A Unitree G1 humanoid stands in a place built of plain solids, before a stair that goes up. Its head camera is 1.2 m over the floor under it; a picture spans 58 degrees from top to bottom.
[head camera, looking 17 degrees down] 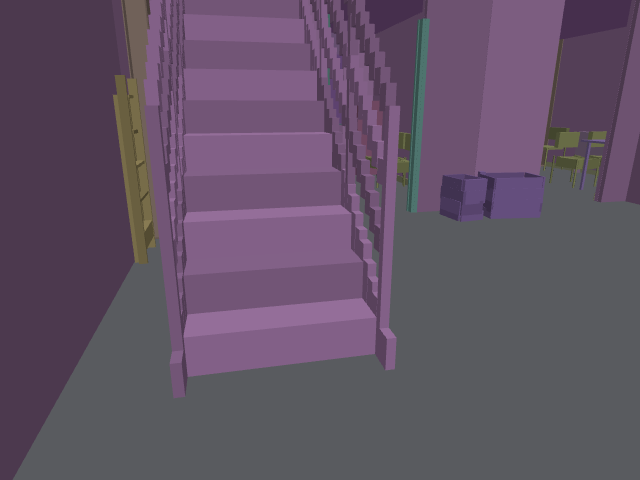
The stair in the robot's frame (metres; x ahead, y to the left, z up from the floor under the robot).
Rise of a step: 0.21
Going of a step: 0.24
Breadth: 1.02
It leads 12 degrees to the left of straight ahead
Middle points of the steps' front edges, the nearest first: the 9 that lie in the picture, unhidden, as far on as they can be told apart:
1.84 0.17 0.21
2.07 0.22 0.42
2.30 0.27 0.62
2.53 0.32 0.83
2.76 0.37 1.04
2.99 0.42 1.25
3.22 0.47 1.45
3.45 0.52 1.66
3.68 0.57 1.87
